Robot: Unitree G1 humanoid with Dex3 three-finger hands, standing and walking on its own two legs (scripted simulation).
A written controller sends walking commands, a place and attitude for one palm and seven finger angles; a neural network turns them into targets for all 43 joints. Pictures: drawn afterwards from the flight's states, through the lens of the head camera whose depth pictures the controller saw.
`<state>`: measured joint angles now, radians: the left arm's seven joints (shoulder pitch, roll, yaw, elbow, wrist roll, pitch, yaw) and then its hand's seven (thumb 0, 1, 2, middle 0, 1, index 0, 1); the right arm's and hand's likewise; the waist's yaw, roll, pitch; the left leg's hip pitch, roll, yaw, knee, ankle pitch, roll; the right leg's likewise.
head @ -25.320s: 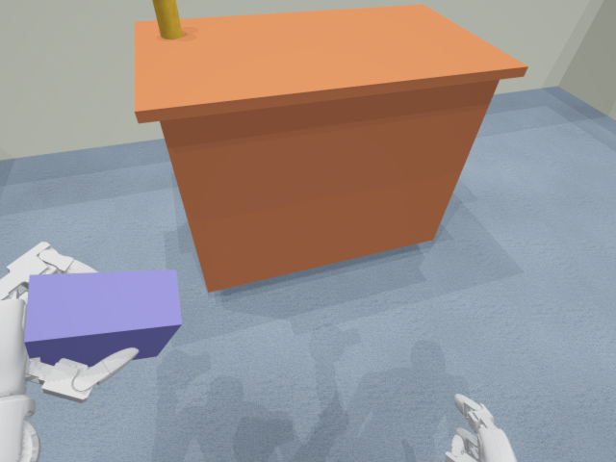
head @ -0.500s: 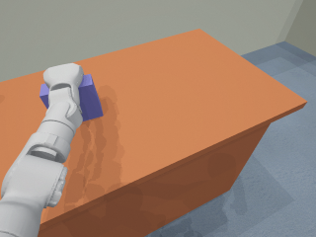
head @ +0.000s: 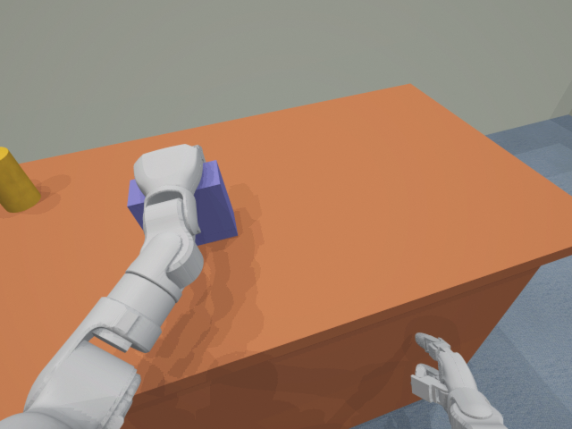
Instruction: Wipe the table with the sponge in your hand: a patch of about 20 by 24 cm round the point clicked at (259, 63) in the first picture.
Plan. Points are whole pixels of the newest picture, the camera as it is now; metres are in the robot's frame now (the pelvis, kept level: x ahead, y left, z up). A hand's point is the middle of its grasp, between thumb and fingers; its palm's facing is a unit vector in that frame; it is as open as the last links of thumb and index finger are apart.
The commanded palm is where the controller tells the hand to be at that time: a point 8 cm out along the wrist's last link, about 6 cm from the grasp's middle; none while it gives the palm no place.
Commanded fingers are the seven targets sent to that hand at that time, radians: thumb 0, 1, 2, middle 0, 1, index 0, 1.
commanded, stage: wipe back along the third lane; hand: left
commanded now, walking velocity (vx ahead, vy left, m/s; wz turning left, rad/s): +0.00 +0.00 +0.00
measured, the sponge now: (190, 217) +0.39 +0.20 +0.11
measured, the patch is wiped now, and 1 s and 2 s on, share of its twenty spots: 0.95 0.95 1.00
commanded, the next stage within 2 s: slide back across to the middle lane in 0.98 s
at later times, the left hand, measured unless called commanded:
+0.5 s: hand (188, 220) +0.34 +0.18 +0.15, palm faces +0.17 -0.12 -0.98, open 9.9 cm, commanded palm +0.29 +0.17 +0.18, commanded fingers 0.00 0.10 1.30 -1.20 -1.60 -1.20 -1.60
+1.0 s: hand (195, 243) +0.30 +0.15 +0.16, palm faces +0.22 -0.18 -0.96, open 9.9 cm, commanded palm +0.24 +0.15 +0.18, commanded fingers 0.00 0.10 1.30 -1.20 -1.60 -1.20 -1.60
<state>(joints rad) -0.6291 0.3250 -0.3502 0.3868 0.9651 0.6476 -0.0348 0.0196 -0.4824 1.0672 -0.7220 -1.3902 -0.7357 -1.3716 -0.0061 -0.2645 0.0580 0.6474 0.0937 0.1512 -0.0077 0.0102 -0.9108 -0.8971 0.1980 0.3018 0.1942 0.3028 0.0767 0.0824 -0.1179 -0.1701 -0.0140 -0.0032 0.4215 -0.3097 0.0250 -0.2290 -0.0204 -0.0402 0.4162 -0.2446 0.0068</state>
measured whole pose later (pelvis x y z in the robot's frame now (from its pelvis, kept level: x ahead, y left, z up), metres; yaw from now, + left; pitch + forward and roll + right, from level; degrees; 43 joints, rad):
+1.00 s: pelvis -0.02 -0.03 +0.00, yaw -1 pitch -1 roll +0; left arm -0.27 0.35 -0.31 -0.11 0.93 0.69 -0.02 0.03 -0.47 1.06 -0.71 -1.40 -0.73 -1.38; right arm 0.02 -0.27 0.06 0.61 0.10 0.19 0.02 0.01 -0.91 -0.90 0.20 0.30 0.19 0.30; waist 0.09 0.10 -0.09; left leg -0.14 0.02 0.01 0.46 -0.31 -0.01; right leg -0.22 0.02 -0.03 0.48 -0.25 -0.03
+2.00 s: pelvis -0.05 -0.03 +0.00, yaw -1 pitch -3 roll +1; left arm -0.26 0.52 -0.17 -0.01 0.89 0.56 -0.16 -0.02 -0.49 1.07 -0.74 -1.37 -0.76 -1.34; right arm 0.05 -0.28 0.08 0.65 0.08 0.05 -0.07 0.01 -0.91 -0.90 0.20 0.30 0.19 0.30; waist 0.11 0.11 -0.03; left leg -0.13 0.02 -0.01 0.44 -0.26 -0.02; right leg -0.21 0.01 -0.04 0.47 -0.21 -0.04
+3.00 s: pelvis -0.04 -0.03 +0.00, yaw +0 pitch +2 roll +0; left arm -0.63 0.56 -0.11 0.58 0.96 0.31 -0.14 0.01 -0.51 1.07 -0.75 -1.36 -0.77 -1.33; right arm 0.16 -0.30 0.04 0.70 0.08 0.07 -0.08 0.01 -0.91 -0.90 0.20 0.30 0.20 0.30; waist 0.04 0.08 -0.05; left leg -0.19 0.02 -0.02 0.40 -0.24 -0.01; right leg -0.25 0.01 -0.05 0.39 -0.18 -0.03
